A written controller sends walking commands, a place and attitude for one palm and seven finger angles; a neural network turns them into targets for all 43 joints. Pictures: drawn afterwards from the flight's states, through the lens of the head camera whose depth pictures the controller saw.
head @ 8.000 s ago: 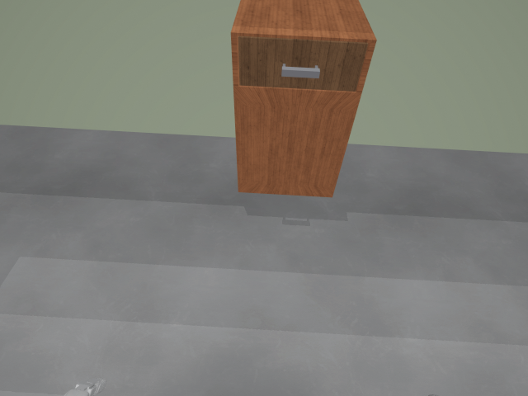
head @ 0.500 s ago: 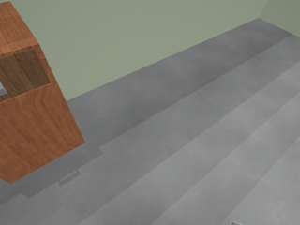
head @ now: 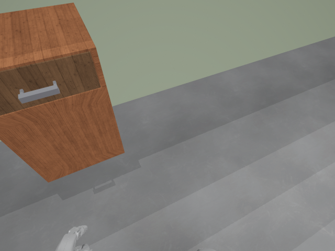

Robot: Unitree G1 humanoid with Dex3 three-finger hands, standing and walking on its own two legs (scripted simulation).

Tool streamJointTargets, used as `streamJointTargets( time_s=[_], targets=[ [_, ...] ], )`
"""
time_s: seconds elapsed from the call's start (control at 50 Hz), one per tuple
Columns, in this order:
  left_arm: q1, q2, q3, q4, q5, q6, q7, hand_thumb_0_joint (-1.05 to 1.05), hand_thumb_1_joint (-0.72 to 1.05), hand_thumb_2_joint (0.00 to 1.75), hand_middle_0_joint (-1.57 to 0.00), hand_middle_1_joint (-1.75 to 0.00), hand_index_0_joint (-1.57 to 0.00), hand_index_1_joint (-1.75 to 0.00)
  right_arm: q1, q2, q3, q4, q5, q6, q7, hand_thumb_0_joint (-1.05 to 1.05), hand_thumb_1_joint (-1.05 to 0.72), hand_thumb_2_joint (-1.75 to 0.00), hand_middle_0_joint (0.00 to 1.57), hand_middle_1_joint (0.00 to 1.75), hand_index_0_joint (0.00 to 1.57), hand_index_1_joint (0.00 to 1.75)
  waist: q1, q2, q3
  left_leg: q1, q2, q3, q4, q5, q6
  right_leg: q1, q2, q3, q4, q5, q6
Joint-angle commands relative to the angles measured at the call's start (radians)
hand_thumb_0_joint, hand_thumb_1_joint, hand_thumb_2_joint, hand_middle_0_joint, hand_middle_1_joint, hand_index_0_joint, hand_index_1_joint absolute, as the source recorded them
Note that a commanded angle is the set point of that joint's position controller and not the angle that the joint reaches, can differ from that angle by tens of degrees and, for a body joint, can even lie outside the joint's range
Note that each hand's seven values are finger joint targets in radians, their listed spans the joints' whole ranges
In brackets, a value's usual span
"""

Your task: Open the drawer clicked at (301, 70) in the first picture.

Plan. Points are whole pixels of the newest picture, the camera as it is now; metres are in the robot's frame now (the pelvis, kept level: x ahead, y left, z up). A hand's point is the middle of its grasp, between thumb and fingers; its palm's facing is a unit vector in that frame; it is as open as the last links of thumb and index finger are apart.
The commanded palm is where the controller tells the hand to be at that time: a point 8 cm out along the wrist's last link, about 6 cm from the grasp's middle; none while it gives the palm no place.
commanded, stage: turn to face it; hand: left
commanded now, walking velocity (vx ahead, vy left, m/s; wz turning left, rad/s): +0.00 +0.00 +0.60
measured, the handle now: (39, 90) +0.67 +0.50 -0.07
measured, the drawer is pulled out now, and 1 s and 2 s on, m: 0.00 0.00 0.00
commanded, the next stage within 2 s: take the last steps up to it in 0.50 s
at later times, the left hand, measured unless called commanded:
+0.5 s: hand out of the picture -0.03 +0.18 -0.16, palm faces +0.31 -0.91 -0.26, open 7.4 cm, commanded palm none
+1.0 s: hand out of the picture +0.00 +0.20 -0.17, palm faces +0.36 -0.91 -0.19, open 7.4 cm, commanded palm none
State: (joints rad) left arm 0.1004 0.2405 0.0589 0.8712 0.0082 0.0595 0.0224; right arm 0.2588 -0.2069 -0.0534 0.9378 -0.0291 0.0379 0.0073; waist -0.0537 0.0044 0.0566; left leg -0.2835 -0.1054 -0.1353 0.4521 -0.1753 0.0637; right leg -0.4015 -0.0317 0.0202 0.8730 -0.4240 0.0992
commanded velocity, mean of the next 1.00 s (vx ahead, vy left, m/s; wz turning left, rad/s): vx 0.13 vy -0.03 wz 0.23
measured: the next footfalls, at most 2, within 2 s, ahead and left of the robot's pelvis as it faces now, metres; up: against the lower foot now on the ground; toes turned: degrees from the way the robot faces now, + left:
right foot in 0.12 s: +0.03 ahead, -0.14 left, +0.00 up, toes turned +5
left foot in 0.56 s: -0.03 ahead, +0.11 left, +0.00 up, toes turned +22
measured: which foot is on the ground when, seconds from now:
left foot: down 0.00-0.12, up 0.14-0.54, down 0.56-1.00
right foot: up 0.00-0.10, down 0.12-0.58, up 0.60-1.00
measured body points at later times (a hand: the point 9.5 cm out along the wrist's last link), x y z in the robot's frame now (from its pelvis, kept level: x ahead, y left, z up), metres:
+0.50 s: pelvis -0.01 -0.02 +0.00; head +0.02 -0.02 +0.44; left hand -0.05 +0.23 -0.14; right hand +0.14 -0.26 -0.15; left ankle -0.07 +0.11 -0.70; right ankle -0.01 -0.14 -0.74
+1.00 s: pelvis +0.02 +0.01 +0.00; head +0.01 +0.01 +0.45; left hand -0.02 +0.25 -0.15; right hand +0.10 -0.22 -0.15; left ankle -0.06 +0.10 -0.74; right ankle +0.11 -0.10 -0.70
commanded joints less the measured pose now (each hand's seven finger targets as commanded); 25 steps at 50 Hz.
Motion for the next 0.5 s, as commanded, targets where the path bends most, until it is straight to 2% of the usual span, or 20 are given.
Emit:
streamJointTargets(
  time_s=[0.0,0.04,0.06,0.08,0.1,0.12,0.14,0.16,0.18,0.2,0.22,0.26,0.3,0.36,0.42,0.46,0.48],
  targets=[
    [0.029,0.082,0.022,-0.086,-0.009,-0.038,0.010,0.00,0.90,0.90,-0.20,-0.30,-0.20,-0.30,0.002,-0.216,-0.066,-0.078,0.003,-0.009,-0.017,0.00,-0.90,-0.90,0.20,0.30,0.20,0.30,0.025,0.148,-0.156,0.127,0.270,-0.357,-0.064,0.343,0.107,0.062,0.029,0.008,-0.181,0.002,-0.026],
    [0.088,0.093,0.025,-0.073,-0.013,-0.045,0.015,0.00,0.90,0.90,-0.20,-0.30,-0.20,-0.30,-0.023,-0.204,-0.067,-0.083,0.010,-0.006,-0.013,0.00,-0.90,-0.90,0.20,0.30,0.20,0.30,0.058,0.122,-0.159,0.017,0.224,-0.346,-0.031,0.263,0.061,0.228,0.034,-0.004,-0.374,0.134,-0.036],
    [0.126,0.118,0.033,-0.066,-0.010,-0.052,0.019,0.00,0.90,0.90,-0.20,-0.30,-0.20,-0.30,-0.024,-0.179,-0.065,-0.086,0.017,-0.006,-0.009,0.00,-0.90,-0.90,0.20,0.30,0.20,0.30,0.078,0.063,-0.165,-0.100,0.182,-0.303,0.021,0.125,0.013,0.379,-0.016,0.028,-0.519,0.211,-0.049],
    [0.142,0.205,0.048,-0.067,0.004,-0.062,0.025,0.00,0.90,0.90,-0.20,-0.30,-0.20,-0.30,-0.010,-0.121,-0.057,-0.093,0.028,-0.006,-0.003,0.00,-0.90,-0.90,0.20,0.30,0.20,0.30,0.087,-0.182,-0.169,-0.299,0.075,-0.140,0.207,-0.174,-0.064,0.528,-0.256,0.251,-0.631,0.151,-0.120],
    [0.121,0.244,0.050,-0.081,0.012,-0.056,0.027,0.00,0.90,0.90,-0.20,-0.30,-0.20,-0.30,-0.015,-0.126,-0.060,-0.114,0.017,-0.006,-0.007,0.00,-0.90,-0.90,0.20,0.30,0.20,0.30,0.082,-0.277,-0.119,-0.365,-0.009,0.023,0.442,-0.393,-0.112,0.407,-0.464,0.420,-0.646,0.220,-0.229],
    [0.079,0.218,0.038,-0.098,0.007,-0.051,0.028,0.00,0.90,0.90,-0.20,-0.30,-0.20,-0.30,-0.013,-0.157,-0.070,-0.106,0.006,0.001,-0.004,0.00,-0.90,-0.90,0.20,0.30,0.20,0.30,0.060,-0.167,-0.088,-0.311,0.042,0.000,0.602,-0.367,-0.101,0.264,-0.446,0.331,-0.636,0.219,-0.263],
    [0.020,0.161,0.032,-0.107,0.002,-0.062,0.027,0.00,0.90,0.90,-0.20,-0.30,-0.20,-0.30,0.012,-0.152,-0.069,-0.072,0.001,0.014,0.003,0.00,-0.90,-0.90,0.20,0.30,0.20,0.30,0.025,-0.159,-0.050,-0.303,0.071,-0.004,0.676,-0.292,-0.105,0.210,-0.367,0.250,-0.648,0.204,-0.237],
    [-0.011,0.147,0.026,-0.108,0.001,-0.063,0.022,0.00,0.90,0.90,-0.20,-0.30,-0.20,-0.30,0.028,-0.140,-0.070,-0.051,0.002,0.023,0.009,0.00,-0.90,-0.90,0.20,0.30,0.20,0.30,0.007,-0.154,-0.024,-0.293,0.082,0.029,0.735,-0.246,-0.115,0.183,-0.318,0.181,-0.637,0.212,-0.217],
    [-0.028,0.123,0.017,-0.111,0.000,-0.061,0.020,0.00,0.90,0.90,-0.20,-0.30,-0.20,-0.30,0.041,-0.138,-0.069,-0.044,0.003,0.025,0.015,0.00,-0.90,-0.90,0.20,0.30,0.20,0.30,-0.008,-0.130,-0.006,-0.291,0.097,0.045,0.760,-0.206,-0.122,0.174,-0.280,0.112,-0.609,0.283,-0.200],
    [-0.014,0.108,0.014,-0.101,0.001,-0.069,0.017,0.00,0.90,0.90,-0.20,-0.30,-0.20,-0.30,0.038,-0.125,-0.063,-0.039,0.004,0.025,0.018,0.00,-0.90,-0.90,0.20,0.30,0.20,0.30,-0.003,-0.141,0.010,-0.300,0.105,0.068,0.776,-0.175,-0.130,0.188,-0.260,0.049,-0.591,0.365,-0.194],
    [0.021,0.107,0.012,-0.091,0.002,-0.074,0.016,0.00,0.90,0.90,-0.20,-0.30,-0.20,-0.30,0.034,-0.120,-0.060,-0.040,0.005,0.025,0.019,0.00,-0.90,-0.90,0.20,0.30,0.20,0.30,0.008,-0.159,-0.001,-0.306,0.108,0.078,0.777,-0.162,-0.137,0.222,-0.252,0.018,-0.576,0.429,-0.192],
    [0.079,0.115,0.016,-0.069,0.006,-0.075,0.016,0.00,0.90,0.90,-0.20,-0.30,-0.20,-0.30,-0.002,-0.120,-0.056,-0.048,0.005,0.028,0.018,0.00,-0.90,-0.90,0.20,0.30,0.20,0.30,0.033,-0.183,-0.005,-0.306,0.121,0.092,0.752,-0.163,-0.146,0.249,-0.261,0.005,-0.568,0.450,-0.201],
    [0.117,0.130,0.023,-0.051,0.012,-0.074,0.017,0.00,0.90,0.90,-0.20,-0.30,-0.20,-0.30,-0.046,-0.110,-0.050,-0.057,0.006,0.028,0.018,0.00,-0.90,-0.90,0.20,0.30,0.20,0.30,0.052,-0.163,-0.006,-0.296,0.133,0.111,0.681,-0.192,-0.151,0.277,-0.284,-0.005,-0.555,0.486,-0.214],
    [0.179,0.154,0.028,-0.021,0.018,-0.071,0.013,0.00,0.90,0.90,-0.20,-0.30,-0.20,-0.30,-0.111,-0.096,-0.035,-0.071,0.011,0.023,0.015,0.00,-0.90,-0.90,0.20,0.30,0.20,0.30,0.082,-0.183,-0.023,-0.247,0.129,0.149,0.528,-0.247,-0.148,0.318,-0.293,-0.028,-0.514,0.629,-0.229],
    [0.219,0.176,0.033,0.002,0.024,-0.066,0.011,0.00,0.90,0.90,-0.20,-0.30,-0.20,-0.30,-0.151,-0.082,-0.021,-0.077,0.018,0.012,0.013,0.00,-0.90,-0.90,0.20,0.30,0.20,0.30,0.105,-0.216,-0.055,-0.159,0.111,0.195,0.369,-0.273,-0.134,0.345,-0.294,-0.051,-0.460,0.761,-0.228],
    [0.219,0.185,0.038,0.013,0.024,-0.063,0.012,0.00,0.90,0.90,-0.20,-0.30,-0.20,-0.30,-0.139,-0.082,-0.014,-0.072,0.021,0.002,0.009,0.00,-0.90,-0.90,0.20,0.30,0.20,0.30,0.100,-0.242,-0.076,-0.091,0.099,0.216,0.261,-0.257,-0.119,0.348,-0.295,-0.057,-0.420,0.808,-0.219],
    [0.200,0.185,0.039,0.022,0.023,-0.061,0.012,0.00,0.90,0.90,-0.20,-0.30,-0.20,-0.30,-0.106,-0.085,-0.014,-0.063,0.023,-0.003,0.006,0.00,-0.90,-0.90,0.20,0.30,0.20,0.30,0.078,-0.252,-0.087,-0.037,0.101,0.222,0.175,-0.208,-0.113,0.336,-0.296,-0.074,-0.388,0.783,-0.201]
  ],
)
